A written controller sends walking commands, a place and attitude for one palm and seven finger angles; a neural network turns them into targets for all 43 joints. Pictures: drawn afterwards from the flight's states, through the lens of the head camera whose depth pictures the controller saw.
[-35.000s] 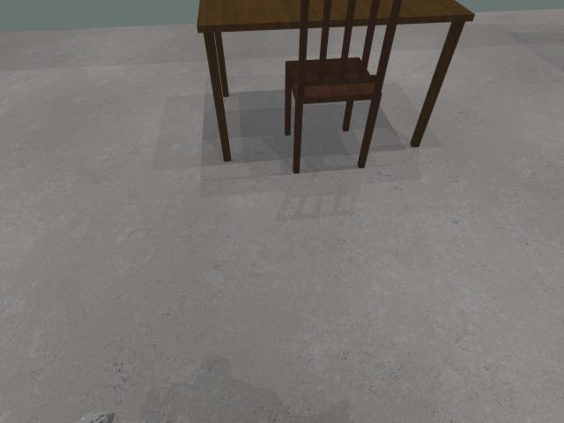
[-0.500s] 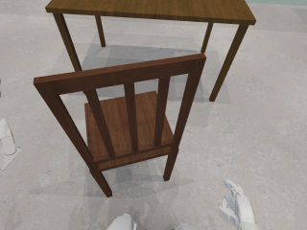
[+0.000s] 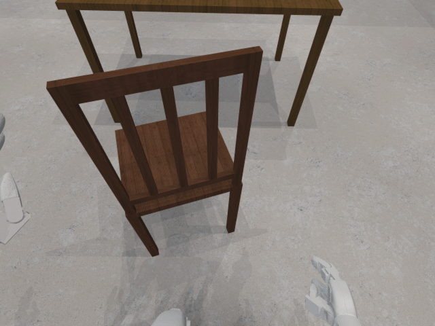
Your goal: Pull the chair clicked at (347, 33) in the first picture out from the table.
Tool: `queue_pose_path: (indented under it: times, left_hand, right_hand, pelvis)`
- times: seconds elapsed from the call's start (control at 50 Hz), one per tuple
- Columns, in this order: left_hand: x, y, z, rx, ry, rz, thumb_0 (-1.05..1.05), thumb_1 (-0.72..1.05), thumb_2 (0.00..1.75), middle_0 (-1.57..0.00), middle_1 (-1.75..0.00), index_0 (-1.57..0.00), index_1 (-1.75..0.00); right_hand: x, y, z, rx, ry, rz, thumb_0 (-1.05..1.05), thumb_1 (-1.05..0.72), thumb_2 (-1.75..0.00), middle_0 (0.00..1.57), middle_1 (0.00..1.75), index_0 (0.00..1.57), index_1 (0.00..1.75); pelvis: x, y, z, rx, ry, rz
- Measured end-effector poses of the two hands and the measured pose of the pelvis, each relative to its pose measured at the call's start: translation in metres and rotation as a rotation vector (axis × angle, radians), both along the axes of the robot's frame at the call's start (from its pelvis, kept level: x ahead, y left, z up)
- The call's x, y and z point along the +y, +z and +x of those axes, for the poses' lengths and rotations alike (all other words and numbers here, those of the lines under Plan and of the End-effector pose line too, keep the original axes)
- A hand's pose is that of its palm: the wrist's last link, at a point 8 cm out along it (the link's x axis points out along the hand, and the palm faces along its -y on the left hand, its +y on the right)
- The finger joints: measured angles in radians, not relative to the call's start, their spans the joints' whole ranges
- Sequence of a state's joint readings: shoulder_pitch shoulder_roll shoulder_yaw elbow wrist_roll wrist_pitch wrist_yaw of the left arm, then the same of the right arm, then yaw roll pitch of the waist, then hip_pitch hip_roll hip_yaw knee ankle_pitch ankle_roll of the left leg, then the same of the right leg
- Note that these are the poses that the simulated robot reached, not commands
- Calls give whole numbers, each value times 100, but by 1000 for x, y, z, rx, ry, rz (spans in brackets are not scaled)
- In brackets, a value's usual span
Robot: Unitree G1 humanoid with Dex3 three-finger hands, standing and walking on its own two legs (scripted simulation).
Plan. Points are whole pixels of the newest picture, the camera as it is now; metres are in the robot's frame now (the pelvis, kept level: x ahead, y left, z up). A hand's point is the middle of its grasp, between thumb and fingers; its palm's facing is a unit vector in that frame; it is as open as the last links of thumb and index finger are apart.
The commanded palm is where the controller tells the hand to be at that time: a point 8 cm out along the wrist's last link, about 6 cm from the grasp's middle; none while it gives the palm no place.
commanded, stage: stop stepping back and stand still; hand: left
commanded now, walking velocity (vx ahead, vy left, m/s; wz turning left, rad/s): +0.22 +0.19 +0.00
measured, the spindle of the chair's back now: (176, 146) +0.51 +0.14 -0.05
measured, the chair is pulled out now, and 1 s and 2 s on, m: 0.64 0.64 0.64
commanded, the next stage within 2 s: let the arm hang, fingers relaxed in 1.14 s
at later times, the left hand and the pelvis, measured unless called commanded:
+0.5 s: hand out of the picture +0.13 +0.28 +0.17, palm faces +0.53 -0.74 -0.41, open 7.4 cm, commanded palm +0.08 +0.31 +0.18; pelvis -0.05 +0.00 +0.00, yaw +3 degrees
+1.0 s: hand out of the picture +0.19 +0.30 +0.16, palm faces +0.41 -0.77 -0.49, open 7.4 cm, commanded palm +0.12 +0.33 +0.18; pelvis -0.01 +0.03 +0.01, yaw +2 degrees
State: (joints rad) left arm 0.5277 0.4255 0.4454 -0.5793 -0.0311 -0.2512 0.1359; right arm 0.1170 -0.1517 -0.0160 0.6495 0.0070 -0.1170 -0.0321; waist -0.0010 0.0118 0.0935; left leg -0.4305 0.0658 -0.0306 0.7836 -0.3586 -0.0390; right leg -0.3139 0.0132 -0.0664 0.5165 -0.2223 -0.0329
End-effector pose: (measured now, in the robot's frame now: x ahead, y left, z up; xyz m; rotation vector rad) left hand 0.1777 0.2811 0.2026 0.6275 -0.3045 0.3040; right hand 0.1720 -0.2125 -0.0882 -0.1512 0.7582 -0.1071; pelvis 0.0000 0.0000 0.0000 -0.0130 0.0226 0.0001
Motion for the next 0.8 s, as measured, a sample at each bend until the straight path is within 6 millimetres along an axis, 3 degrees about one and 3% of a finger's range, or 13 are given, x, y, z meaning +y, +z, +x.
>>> queue_pose_path:
  times: [0.1, 0.18, 0.32, 0.5, 0.6, 0.8]
  left_hand:
    - [5, -10, -26, 134, 39, 4, 1, 89, 90, -22, -30, -22, -30]
    - [18, -14, -52, 113, 74, -13, 1, 89, 90, -22, -30, -22, -30]
    - [37, -14, -87, 25, 162, -61, 1, 89, 90, -22, -30, -22, -30]
    - [29, -20, -91, -36, 190, -125, 1, 89, 90, -21, -30, -21, -30]
    - [28, -19, -80, -17, 148, -113, 1, 89, 90, -22, -30, -21, -30]
    - [47, -21, -54, 45, 151, -85, 1, 89, 90, -22, -30, -22, -30]
  right_hand:
    - [-22, 15, -35, -1, -79, -33, 1, -90, -90, 20, 30, 21, 30]
    - [-38, 18, -62, 0, -76, -120, 1, -90, -90, 20, 30, 20, 30]
    - [-34, 19, -90, -5, -69, -128, 1, -90, -90, 20, 30, 20, 30]
    - [-8, 3, -82, -13, 9, -54, 1, -90, -90, 20, 30, 20, 30]
    - [-1, 8, -74, -12, 22, -58, 1, -90, -90, 20, 30, 21, 30]
    - [0, 17, -50, -4, -3, -79, 1, -90, -90, 20, 30, 21, 30]
  pelvis:
    - [-2, 7, -16, 12, -13, 46]
    - [4, 4, -29, 2, 24, 14]
    - [9, 4, -45, -46, 35, 20]
    - [3, -1, -49, -66, 49, 11]
    - [7, 2, -46, -53, 37, 7]
    - [20, 7, -22, -37, 37, 1]
